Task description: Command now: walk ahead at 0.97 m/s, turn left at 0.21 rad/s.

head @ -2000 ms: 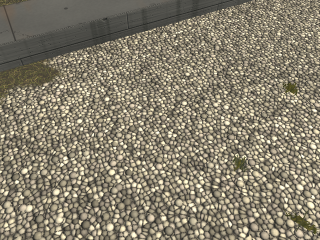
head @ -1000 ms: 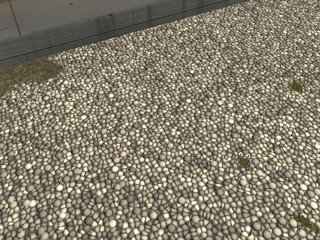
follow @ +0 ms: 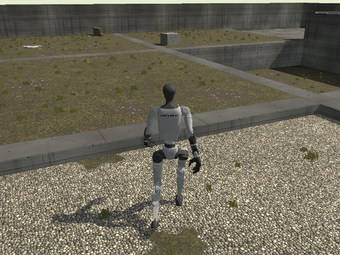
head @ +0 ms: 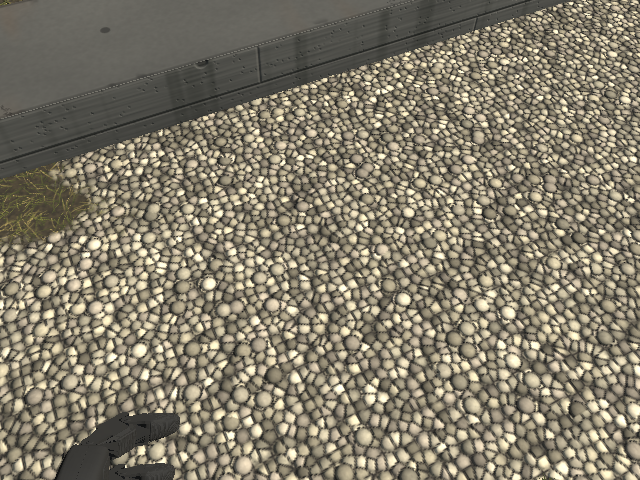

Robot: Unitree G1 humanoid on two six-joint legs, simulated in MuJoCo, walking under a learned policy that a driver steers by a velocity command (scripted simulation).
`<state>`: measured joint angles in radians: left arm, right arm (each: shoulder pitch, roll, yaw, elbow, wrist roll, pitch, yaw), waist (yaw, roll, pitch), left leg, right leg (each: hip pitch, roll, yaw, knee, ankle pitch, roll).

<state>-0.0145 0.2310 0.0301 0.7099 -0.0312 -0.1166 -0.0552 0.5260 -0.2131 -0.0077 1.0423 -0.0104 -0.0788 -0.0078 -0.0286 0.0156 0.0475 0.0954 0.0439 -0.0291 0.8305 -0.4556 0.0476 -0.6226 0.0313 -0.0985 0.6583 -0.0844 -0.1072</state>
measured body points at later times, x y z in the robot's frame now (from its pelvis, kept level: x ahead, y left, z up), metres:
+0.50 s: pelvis +0.45 +0.07 -0.01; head +0.46 +0.09 +0.44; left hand +0.44 +0.34 -0.14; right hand +0.67 -0.15 -0.10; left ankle +0.57 +0.14 -0.70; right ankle +0.23 -0.12 -0.58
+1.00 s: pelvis +0.88 +0.21 +0.02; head +0.89 +0.24 +0.47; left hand +0.80 +0.52 -0.06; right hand +1.16 +0.10 -0.07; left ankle +0.70 +0.18 -0.58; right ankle +1.02 +0.16 -0.70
